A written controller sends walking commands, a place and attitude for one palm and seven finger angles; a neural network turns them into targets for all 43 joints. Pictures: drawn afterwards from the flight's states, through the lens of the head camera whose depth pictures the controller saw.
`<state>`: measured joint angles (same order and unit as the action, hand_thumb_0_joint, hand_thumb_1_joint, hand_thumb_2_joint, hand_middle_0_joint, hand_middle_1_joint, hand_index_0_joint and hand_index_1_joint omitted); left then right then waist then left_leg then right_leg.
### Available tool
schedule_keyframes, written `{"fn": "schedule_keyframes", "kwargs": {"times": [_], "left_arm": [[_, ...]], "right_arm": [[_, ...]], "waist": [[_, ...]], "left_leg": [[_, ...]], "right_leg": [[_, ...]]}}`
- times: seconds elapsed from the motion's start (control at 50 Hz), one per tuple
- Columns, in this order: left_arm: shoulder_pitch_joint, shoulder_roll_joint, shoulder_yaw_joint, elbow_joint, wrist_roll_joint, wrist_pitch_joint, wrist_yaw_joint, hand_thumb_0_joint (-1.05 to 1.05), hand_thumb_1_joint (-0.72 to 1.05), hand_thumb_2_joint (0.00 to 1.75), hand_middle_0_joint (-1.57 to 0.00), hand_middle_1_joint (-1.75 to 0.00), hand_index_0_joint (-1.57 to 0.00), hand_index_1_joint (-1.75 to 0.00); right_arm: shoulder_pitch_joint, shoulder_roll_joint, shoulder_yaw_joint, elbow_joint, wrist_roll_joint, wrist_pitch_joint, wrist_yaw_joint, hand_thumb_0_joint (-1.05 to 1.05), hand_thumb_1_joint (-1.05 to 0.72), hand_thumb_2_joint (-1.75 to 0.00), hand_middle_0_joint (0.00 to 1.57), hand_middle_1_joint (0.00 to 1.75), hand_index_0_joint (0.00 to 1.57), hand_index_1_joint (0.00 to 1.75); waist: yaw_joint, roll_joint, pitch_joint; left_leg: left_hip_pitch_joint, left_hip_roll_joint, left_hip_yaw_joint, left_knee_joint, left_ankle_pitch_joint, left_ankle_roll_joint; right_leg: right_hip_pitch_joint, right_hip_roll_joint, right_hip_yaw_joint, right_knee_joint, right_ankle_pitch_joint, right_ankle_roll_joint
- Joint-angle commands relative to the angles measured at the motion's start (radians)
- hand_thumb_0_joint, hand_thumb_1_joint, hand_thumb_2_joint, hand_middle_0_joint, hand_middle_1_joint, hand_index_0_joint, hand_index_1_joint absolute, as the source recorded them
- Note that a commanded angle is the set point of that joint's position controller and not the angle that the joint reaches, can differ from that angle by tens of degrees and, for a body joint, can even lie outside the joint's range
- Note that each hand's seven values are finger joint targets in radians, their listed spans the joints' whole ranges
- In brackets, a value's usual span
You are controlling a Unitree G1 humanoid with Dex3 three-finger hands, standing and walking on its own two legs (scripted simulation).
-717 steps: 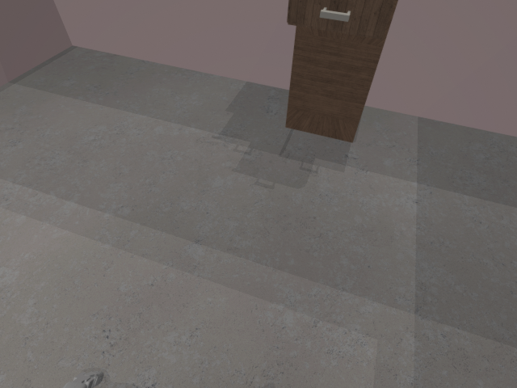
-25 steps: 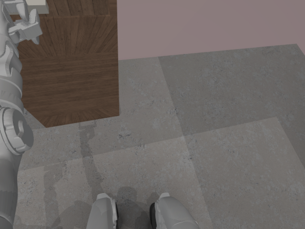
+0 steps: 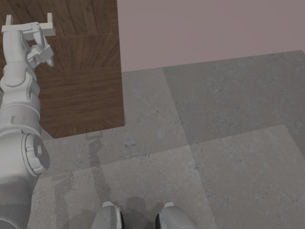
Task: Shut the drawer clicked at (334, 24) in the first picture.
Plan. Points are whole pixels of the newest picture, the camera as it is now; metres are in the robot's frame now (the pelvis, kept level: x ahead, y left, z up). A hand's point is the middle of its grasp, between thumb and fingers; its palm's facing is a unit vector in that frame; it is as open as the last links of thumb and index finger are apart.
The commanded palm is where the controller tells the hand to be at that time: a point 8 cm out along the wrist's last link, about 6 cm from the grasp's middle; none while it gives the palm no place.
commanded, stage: pull the fist back off the drawer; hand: left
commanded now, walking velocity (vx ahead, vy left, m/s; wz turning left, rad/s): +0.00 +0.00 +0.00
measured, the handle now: (30, 24) +0.62 +0.25 +0.11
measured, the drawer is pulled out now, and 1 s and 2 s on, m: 0.00 0.00 0.00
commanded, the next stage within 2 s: draw the hand back to the body in 0.08 s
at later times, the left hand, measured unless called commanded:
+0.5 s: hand (35, 72) +0.45 +0.20 +0.13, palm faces +0.16 -0.99 -0.02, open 3.3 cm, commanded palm +0.40 +0.25 +0.14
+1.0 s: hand out of the picture +0.30 +0.22 +0.18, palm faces +0.36 -0.90 -0.26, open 3.3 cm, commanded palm +0.25 +0.26 +0.20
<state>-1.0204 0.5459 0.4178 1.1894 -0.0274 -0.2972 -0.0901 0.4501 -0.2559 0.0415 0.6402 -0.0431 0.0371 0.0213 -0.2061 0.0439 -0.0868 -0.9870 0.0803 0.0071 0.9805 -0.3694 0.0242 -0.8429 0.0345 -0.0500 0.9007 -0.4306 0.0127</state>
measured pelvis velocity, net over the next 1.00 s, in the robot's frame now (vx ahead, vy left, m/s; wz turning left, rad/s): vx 0.03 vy -0.02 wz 0.04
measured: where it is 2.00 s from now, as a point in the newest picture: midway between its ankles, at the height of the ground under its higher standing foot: outside the picture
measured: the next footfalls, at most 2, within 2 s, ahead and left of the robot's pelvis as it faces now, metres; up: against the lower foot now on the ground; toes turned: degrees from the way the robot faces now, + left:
none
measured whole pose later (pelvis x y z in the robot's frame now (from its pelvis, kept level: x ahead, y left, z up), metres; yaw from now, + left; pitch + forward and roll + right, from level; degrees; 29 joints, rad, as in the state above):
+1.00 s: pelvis +0.03 -0.02 +0.06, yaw +2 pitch -2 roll +0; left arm 0.06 0.30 0.19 0.03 -0.08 -0.07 0.09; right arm 0.15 -0.24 0.04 0.61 0.02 -0.01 -0.08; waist 0.04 0.06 0.01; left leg -0.21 0.03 0.04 0.46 -0.21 0.00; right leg -0.10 0.00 -0.03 0.43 -0.29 -0.01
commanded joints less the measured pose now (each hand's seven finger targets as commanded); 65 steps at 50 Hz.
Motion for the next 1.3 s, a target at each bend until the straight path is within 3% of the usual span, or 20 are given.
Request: {"fn": "schedule_keyframes", "kwargs": {"times": [0.0,0.04,0.16,0.24,0.28,0.32,0.34,0.54,0.6,0.64,0.66,0.68,0.72,0.8,0.86,0.96,1.0,1.04,1.12,1.28], "left_arm": [[-0.364,0.235,0.046,-0.272,-0.034,-0.085,-0.002,0.00,0.90,0.90,-1.40,-1.60,-1.40,-1.60],[-0.356,0.236,0.041,-0.255,-0.031,-0.085,-0.006,0.00,0.90,0.90,-1.40,-1.60,-1.40,-1.60],[-0.357,0.147,-0.015,-0.324,-0.042,-0.121,-0.019,0.00,0.90,0.90,-1.40,-1.60,-1.40,-1.60],[-0.043,0.085,-0.019,-0.513,-0.097,-0.096,-0.045,0.00,0.90,0.90,-1.40,-1.60,-1.40,-1.60],[0.025,0.026,-0.060,-0.578,-0.123,-0.049,-0.046,0.00,0.90,0.90,-1.40,-1.60,-1.40,-1.60],[0.126,0.060,-0.014,-0.636,-0.150,-0.001,-0.034,0.00,0.90,0.90,-1.40,-1.60,-1.40,-1.60],[0.164,0.097,0.017,-0.678,-0.154,0.008,-0.024,0.00,0.90,0.90,-1.40,-1.60,-1.40,-1.60],[0.345,-0.058,-0.121,-0.974,-0.205,0.055,-0.063,0.00,0.90,0.90,-1.40,-1.60,-1.40,-1.60],[0.418,-0.041,-0.095,-0.987,-0.230,0.102,-0.083,0.00,0.90,0.90,-1.40,-1.60,-1.40,-1.60],[0.443,-0.048,-0.104,-1.049,-0.240,0.120,-0.092,0.00,0.90,0.90,-1.40,-1.60,-1.40,-1.60],[0.472,-0.042,-0.089,-1.061,-0.248,0.131,-0.095,0.00,0.90,0.90,-1.40,-1.60,-1.40,-1.60],[0.512,0.060,-0.101,-1.154,-0.125,0.119,0.010,0.00,0.90,0.90,-1.40,-1.60,-1.40,-1.60],[0.605,-0.050,-0.174,-1.172,-0.100,0.141,0.093,0.00,0.90,0.90,-1.40,-1.60,-1.40,-1.60],[0.670,-0.027,-0.146,-1.274,-0.070,0.158,0.162,0.00,0.90,0.90,-1.40,-1.60,-1.40,-1.60],[0.730,-0.042,-0.158,-1.347,-0.062,0.157,0.180,0.00,0.90,0.90,-1.40,-1.60,-1.40,-1.60],[0.894,-0.059,-0.145,-1.436,-0.058,0.154,0.190,0.00,0.90,0.90,-1.40,-1.60,-1.40,-1.60],[0.954,-0.057,-0.132,-1.504,-0.055,0.149,0.191,0.00,0.90,0.90,-1.40,-1.60,-1.40,-1.60],[1.047,-0.036,-0.097,-1.528,-0.054,0.146,0.190,0.00,0.90,0.90,-1.40,-1.60,-1.40,-1.60],[1.159,-0.058,-0.095,-1.651,-0.052,0.139,0.188,0.00,0.90,0.90,-1.40,-1.60,-1.40,-1.60],[1.418,-0.048,-0.033,-1.820,-0.052,0.121,0.189,0.00,0.90,0.90,-1.40,-1.60,-1.40,-1.60]], "right_arm": [[0.158,-0.193,-0.078,-0.049,0.014,0.009,-0.008,0.00,-0.90,-0.90,0.20,0.30,0.20,0.30],[0.153,-0.190,-0.075,-0.046,0.019,0.018,-0.012,0.00,-0.90,-0.90,0.20,0.30,0.20,0.30],[0.131,-0.175,-0.087,-0.040,0.025,0.022,-0.010,0.00,-0.90,-0.90,0.20,0.30,0.20,0.30],[0.088,-0.164,-0.101,-0.096,0.045,0.027,0.002,0.00,-0.90,-0.90,0.20,0.30,0.20,0.30],[0.056,-0.155,-0.101,-0.110,0.060,0.031,0.003,0.00,-0.90,-0.90,0.20,0.30,0.20,0.30],[0.029,-0.160,-0.101,-0.128,0.070,0.030,-0.005,0.00,-0.90,-0.90,0.20,0.30,0.20,0.30],[0.014,-0.163,-0.097,-0.137,0.070,0.028,-0.011,0.00,-0.90,-0.90,0.20,0.30,0.20,0.30],[-0.150,-0.136,-0.077,-0.169,0.093,-0.040,-0.045,0.00,-0.90,-0.90,0.20,0.30,0.20,0.30],[-0.199,-0.138,-0.071,-0.182,0.100,-0.053,-0.058,0.00,-0.90,-0.90,0.20,0.30,0.20,0.30],[-0.232,-0.134,-0.062,-0.199,0.103,-0.066,-0.063,0.00,-0.90,-0.90,0.20,0.30,0.20,0.30],[-0.247,-0.131,-0.060,-0.201,0.105,-0.072,-0.066,0.00,-0.90,-0.90,0.20,0.30,0.20,0.30],[-0.315,-0.123,-0.063,-0.205,0.096,-0.066,-0.078,0.00,-0.90,-0.90,0.20,0.30,0.20,0.30],[-0.335,-0.111,-0.051,-0.200,0.093,-0.066,-0.090,0.00,-0.90,-0.90,0.20,0.30,0.20,0.30],[-0.372,-0.106,-0.043,-0.190,0.083,-0.066,-0.106,0.00,-0.90,-0.90,0.20,0.30,0.20,0.30],[-0.393,-0.099,-0.036,-0.185,0.074,-0.079,-0.111,0.00,-0.90,-0.90,0.20,0.30,0.20,0.30],[-0.411,-0.094,-0.036,-0.179,0.061,-0.096,-0.112,0.00,-0.90,-0.90,0.20,0.30,0.20,0.30],[-0.412,-0.092,-0.039,-0.182,0.054,-0.102,-0.110,0.00,-0.90,-0.90,0.20,0.30,0.20,0.30],[-0.419,-0.097,-0.044,-0.180,0.048,-0.105,-0.107,0.00,-0.90,-0.90,0.20,0.30,0.20,0.30],[-0.424,-0.085,-0.045,-0.188,0.043,-0.110,-0.102,0.00,-0.90,-0.90,0.20,0.30,0.20,0.30],[-0.413,-0.076,-0.056,-0.198,0.034,-0.140,-0.095,0.00,-0.90,-0.90,0.20,0.30,0.20,0.30]], "waist": [[0.033,0.103,-0.502],[0.029,0.088,-0.437],[0.027,0.151,-0.471],[0.115,0.164,-0.596],[0.109,0.092,-0.527],[0.131,0.013,-0.466],[0.147,0.006,-0.448],[0.148,0.062,-0.311],[0.167,-0.024,-0.266],[0.178,0.018,-0.254],[0.183,-0.012,-0.245],[0.220,0.000,-0.205],[0.204,-0.031,-0.135],[0.214,-0.022,-0.111],[0.220,0.023,-0.081],[0.234,-0.014,-0.044],[0.242,0.024,-0.058],[0.256,-0.033,-0.040],[0.256,0.016,-0.010],[0.269,-0.014,0.019]], "left_leg": [[0.563,-0.034,-0.049,-0.101,0.321,0.008],[0.525,-0.039,-0.042,-0.106,0.310,0.011],[0.634,-0.039,-0.046,-0.100,0.411,0.003],[0.751,-0.038,-0.040,-0.115,0.638,-0.001],[0.724,-0.038,-0.029,-0.140,0.607,0.005],[0.661,-0.048,-0.006,-0.173,0.544,0.014],[0.638,-0.055,0.001,-0.186,0.526,0.017],[0.747,-0.066,0.005,-0.276,0.419,0.017],[0.718,-0.072,0.004,-0.312,0.336,0.018],[0.735,-0.078,0.006,-0.325,0.315,0.020],[0.735,-0.080,0.005,-0.334,0.302,0.019],[0.790,-0.083,0.028,-0.379,0.280,0.017],[0.800,-0.076,0.023,-0.432,0.234,0.016],[0.871,-0.075,0.027,-0.499,0.245,0.019],[0.916,-0.075,0.025,-0.548,0.248,0.016],[0.972,-0.072,0.028,-0.598,0.286,0.014],[1.004,-0.073,0.032,-0.606,0.327,0.014],[1.002,-0.074,0.033,-0.612,0.347,0.013],[1.015,-0.072,0.037,-0.617,0.355,0.009],[1.000,-0.071,0.035,-0.607,0.376,0.008]], "right_leg": [[0.108,0.051,-0.004,-0.124,0.280,-0.028],[0.122,0.048,0.003,-0.128,0.299,-0.027],[0.101,0.046,0.002,-0.117,0.364,-0.031],[0.238,0.048,-0.002,-0.120,0.514,-0.036],[0.275,0.048,-0.007,-0.145,0.538,-0.026],[0.360,0.042,0.000,-0.172,0.576,-0.022],[0.406,0.038,0.006,-0.178,0.600,-0.023],[0.444,0.022,0.007,-0.256,0.524,-0.026],[0.477,0.013,0.005,-0.287,0.489,-0.022],[0.493,0.008,0.011,-0.300,0.468,-0.026],[0.500,0.006,0.010,-0.309,0.459,-0.024],[0.498,-0.019,0.052,-0.381,0.422,-0.033],[0.524,-0.022,0.041,-0.420,0.361,-0.028],[0.591,-0.024,0.044,-0.485,0.352,-0.028],[0.627,-0.024,0.044,-0.529,0.332,-0.030],[0.680,-0.020,0.035,-0.581,0.350,-0.029],[0.703,-0.021,0.036,-0.588,0.392,-0.031],[0.716,-0.015,0.035,-0.611,0.408,-0.029],[0.716,-0.019,0.033,-0.620,0.405,-0.028],[0.718,-0.018,0.026,-0.627,0.418,-0.024]]}}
